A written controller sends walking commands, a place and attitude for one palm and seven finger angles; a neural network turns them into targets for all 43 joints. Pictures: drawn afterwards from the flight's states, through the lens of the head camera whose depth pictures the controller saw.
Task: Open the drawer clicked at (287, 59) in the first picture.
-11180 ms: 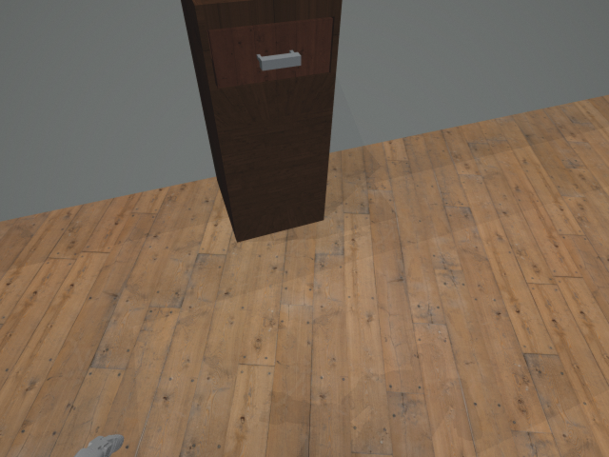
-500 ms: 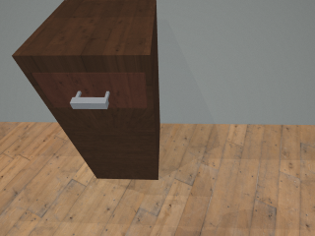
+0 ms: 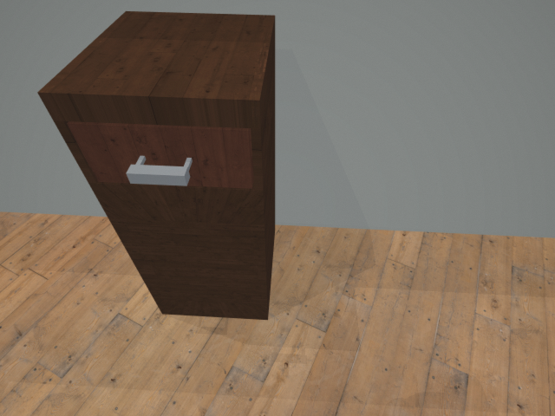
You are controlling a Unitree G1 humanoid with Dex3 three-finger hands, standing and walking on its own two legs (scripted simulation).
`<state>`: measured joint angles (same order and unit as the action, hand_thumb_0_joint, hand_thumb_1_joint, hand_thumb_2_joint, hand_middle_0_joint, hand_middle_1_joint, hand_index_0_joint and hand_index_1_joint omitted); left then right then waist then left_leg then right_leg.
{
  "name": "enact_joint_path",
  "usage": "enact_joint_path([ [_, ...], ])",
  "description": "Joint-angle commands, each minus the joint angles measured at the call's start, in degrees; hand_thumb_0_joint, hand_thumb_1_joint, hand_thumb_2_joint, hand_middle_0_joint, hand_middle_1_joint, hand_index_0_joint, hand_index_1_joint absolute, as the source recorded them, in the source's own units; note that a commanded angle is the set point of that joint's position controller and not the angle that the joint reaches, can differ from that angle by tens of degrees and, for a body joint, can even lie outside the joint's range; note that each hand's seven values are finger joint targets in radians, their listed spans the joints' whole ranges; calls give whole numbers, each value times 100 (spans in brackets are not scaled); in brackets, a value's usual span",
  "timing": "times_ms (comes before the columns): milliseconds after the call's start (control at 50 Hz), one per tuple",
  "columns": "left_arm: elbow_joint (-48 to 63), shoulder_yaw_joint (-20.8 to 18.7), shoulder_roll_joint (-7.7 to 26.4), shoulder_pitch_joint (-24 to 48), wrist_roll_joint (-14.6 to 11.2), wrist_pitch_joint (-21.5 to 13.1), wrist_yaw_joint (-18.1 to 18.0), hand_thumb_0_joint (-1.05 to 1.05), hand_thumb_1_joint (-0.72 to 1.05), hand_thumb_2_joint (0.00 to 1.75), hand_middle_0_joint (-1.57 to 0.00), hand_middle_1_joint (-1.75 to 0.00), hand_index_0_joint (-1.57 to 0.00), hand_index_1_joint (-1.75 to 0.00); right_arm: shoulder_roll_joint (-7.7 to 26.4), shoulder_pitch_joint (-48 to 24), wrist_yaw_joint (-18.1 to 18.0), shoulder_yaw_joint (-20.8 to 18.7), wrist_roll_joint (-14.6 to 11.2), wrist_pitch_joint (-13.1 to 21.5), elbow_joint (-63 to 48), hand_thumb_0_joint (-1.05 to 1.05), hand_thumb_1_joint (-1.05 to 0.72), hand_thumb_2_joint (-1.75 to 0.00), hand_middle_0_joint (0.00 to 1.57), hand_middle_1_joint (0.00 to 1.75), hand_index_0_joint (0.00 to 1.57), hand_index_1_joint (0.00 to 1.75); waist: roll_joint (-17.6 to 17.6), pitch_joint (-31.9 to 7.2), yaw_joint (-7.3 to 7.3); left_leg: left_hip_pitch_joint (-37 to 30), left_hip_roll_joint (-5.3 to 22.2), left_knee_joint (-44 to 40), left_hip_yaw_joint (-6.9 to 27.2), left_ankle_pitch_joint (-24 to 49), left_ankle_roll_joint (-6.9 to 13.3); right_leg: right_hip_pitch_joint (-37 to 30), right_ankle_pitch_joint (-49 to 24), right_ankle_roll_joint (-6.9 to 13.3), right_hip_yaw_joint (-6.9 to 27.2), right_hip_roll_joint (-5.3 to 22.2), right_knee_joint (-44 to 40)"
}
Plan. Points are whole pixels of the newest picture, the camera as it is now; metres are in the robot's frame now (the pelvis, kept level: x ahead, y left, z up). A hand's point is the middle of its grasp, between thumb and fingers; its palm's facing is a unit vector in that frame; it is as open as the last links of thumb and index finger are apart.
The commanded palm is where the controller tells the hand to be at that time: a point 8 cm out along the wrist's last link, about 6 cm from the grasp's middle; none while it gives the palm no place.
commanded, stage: come to a stop and stand still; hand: left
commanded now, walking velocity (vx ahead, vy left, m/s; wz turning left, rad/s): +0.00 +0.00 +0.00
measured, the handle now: (162, 167) +0.57 +0.28 +0.01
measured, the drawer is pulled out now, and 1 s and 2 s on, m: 0.00 0.00 0.00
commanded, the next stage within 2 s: look again from close up in 0.22 s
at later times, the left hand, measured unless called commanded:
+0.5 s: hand out of the picture +0.00 +0.19 -0.19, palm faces +0.03 -0.98 -0.20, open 7.4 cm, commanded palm none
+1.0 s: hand out of the picture +0.06 +0.28 -0.16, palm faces +0.03 -0.95 -0.31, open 7.4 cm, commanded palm none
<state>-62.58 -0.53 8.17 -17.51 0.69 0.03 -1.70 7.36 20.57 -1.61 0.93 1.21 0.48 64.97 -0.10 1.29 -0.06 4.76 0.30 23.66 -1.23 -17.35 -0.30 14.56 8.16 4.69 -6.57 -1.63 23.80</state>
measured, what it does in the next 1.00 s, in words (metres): shifts its weight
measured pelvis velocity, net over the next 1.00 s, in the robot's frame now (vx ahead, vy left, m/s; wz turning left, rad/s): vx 0.00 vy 0.06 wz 0.01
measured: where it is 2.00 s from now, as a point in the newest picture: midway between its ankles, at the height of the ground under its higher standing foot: outside the picture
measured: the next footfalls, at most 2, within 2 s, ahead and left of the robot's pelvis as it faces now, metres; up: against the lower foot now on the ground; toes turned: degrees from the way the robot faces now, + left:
none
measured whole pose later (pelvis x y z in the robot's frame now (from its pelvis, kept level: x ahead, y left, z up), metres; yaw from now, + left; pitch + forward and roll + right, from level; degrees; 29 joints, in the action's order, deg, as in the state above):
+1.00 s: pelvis +0.00 +0.06 +0.00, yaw +0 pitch -3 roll +0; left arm -58.8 -1.0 16.1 -11.7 1.1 0.0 -1.4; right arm 16.8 11.2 -0.6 0.1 1.3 0.8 58.9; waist -0.1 1.2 -0.3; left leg 3.4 -3.6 24.3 -2.1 -18.1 4.0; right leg 13.5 8.8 0.1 -5.1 2.2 25.3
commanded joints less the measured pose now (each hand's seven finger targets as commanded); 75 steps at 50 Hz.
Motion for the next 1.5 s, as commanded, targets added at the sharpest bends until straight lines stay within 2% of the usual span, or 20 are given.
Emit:
enact_joint_path([
  [0,194,-76,492,-244,-34,-103,-14,0,90,90,-20,-30,-20,-30,291,726,-33,-36,-8,13,7,0,-90,-90,20,30,20,30,23,506,39,1106,307,-535,318,-322,234,-289,1529,-140,1325,833,-958],
  [280,4,-57,228,-593,-41,-119,-19,0,90,90,-20,-30,-20,-30,38,1172,-80,6,-1,63,107,0,-90,-90,20,30,20,30,-13,483,-4,1449,320,-528,352,-395,252,-374,1397,-125,1242,792,-738],
  [300,523,-66,1264,-349,74,-191,-53,0,90,90,-20,-30,-20,-30,991,527,-7,-221,4,-68,-688,0,-90,-90,20,30,20,30,228,1288,247,1461,37,-116,399,39,146,150,1183,-105,1436,686,-395],
  [320,440,-155,922,-543,-25,-184,-95,0,90,90,-20,-30,-20,-30,781,444,-30,-237,59,2,-745,0,-90,-90,20,30,20,30,445,333,-19,1547,198,480,229,-656,241,-59,2154,-90,1530,1010,-486],
  [340,494,-206,960,-479,39,-197,-110,0,90,90,-20,-30,-20,-30,730,711,-58,-299,33,26,-662,0,-90,-90,20,30,20,30,465,-278,166,1404,16,793,58,-567,244,-350,2177,-5,1854,1256,-819],
  [360,660,-245,1137,-319,38,-182,-108,0,90,90,-20,-30,-20,-30,744,926,-66,-338,2,12,-620,0,-90,-90,20,30,20,30,474,-598,249,1179,-69,1003,-46,-542,256,-421,2223,60,1951,1407,-1012],
  [380,756,-303,1175,-219,47,-177,-104,0,90,90,-20,-30,-20,-30,739,983,-72,-386,-14,7,-611,0,-90,-90,20,30,20,30,391,-622,274,1084,-77,1104,-90,-532,279,-271,2241,116,1971,1464,-1112],
  [400,796,-313,1175,-113,47,-158,-108,0,90,90,-20,-30,-20,-30,710,1057,-57,-370,0,-10,-639,0,-90,-90,20,30,20,30,483,-502,319,1060,-62,1065,-127,-556,351,-89,2398,125,1872,1460,-1194],
  [460,775,-350,1097,37,29,-154,-100,0,90,90,-20,-30,-20,-30,766,956,-68,-373,10,67,-613,0,-90,-90,20,30,20,30,-5,134,272,1124,170,312,242,-250,445,292,1829,86,1386,1117,-747],
  [520,707,-288,1010,-59,9,-137,-54,0,90,90,-20,-30,-20,-30,1006,475,-67,-364,34,133,-760,0,-90,-90,20,30,20,30,-754,633,-6,1854,637,-536,870,-577,505,-66,867,-76,821,666,-39],
  [560,689,-285,1089,-25,24,-166,-32,0,90,90,-20,-30,-20,-30,1233,199,-66,-377,11,177,-889,0,-90,-90,20,30,20,30,-504,652,-95,2040,672,-662,966,-403,468,-465,212,-97,750,660,101],
  [680,786,-281,1399,381,9,-183,-1,0,90,90,-20,-30,-20,-30,1681,-219,-41,-383,-6,203,-962,0,-90,-90,20,30,20,30,-143,344,-42,1421,643,-565,836,757,379,-664,-535,-140,749,765,120],
  [880,779,-214,1610,704,9,-146,12,0,90,90,-20,-30,-20,-30,1990,-849,27,-336,-9,128,-927,0,-90,-90,20,30,20,30,78,36,7,900,645,-624,747,1135,293,-806,-714,-242,768,829,20],
  [960,676,-155,1428,623,7,-100,-6,0,90,90,-20,-30,-20,-30,1815,-902,31,-264,-5,93,-812,0,-90,-90,20,30,20,30,-60,-104,-1,742,623,-613,677,1308,220,-890,-737,-283,704,837,57],
  [1000,549,-68,1128,354,24,-38,-20,0,90,90,-20,-30,-20,-30,1478,-685,58,-159,12,18,-700,0,-90,-90,20,30,20,30,-33,-91,1,778,557,-581,603,607,229,-860,-218,-321,702,833,69],
  [1060,501,-46,1068,179,57,-5,-2,0,90,90,-20,-30,-20,-30,1384,-565,76,-132,20,-36,-639,0,-90,-90,20,30,20,30,40,315,-19,1101,512,-637,634,-239,299,-650,437,-312,791,833,3],
  [1120,441,-4,963,125,32,-25,-36,0,90,90,-20,-30,-20,-30,1344,-552,37,-112,-18,6,-563,0,-90,-90,20,30,20,30,24,435,-16,1022,561,-589,622,826,252,-673,-458,-318,710,801,146],
  [1160,364,-8,954,-14,6,-71,-63,0,90,90,-20,-30,-20,-30,1314,-497,-10,-118,-44,50,-473,0,-90,-90,20,30,20,30,-61,191,-19,736,556,-365,502,1827,222,-866,-1133,-289,706,838,210],
  [1200,294,0,896,-108,-4,-83,-86,0,90,90,-20,-30,-20,-30,1232,-391,-35,-121,-65,54,-378,0,-90,-90,20,30,20,30,-79,116,6,627,542,-290,458,2098,202,-952,-1372,-285,698,845,233],
  [1480,75,-17,383,-498,-12,-77,-161,0,90,90,-20,-30,-20,-30,707,131,-145,-164,-89,96,27,0,-90,-90,20,30,20,30,-79,307,11,709,548,-366,454,1909,229,-1024,-1197,-258,673,809,155],
])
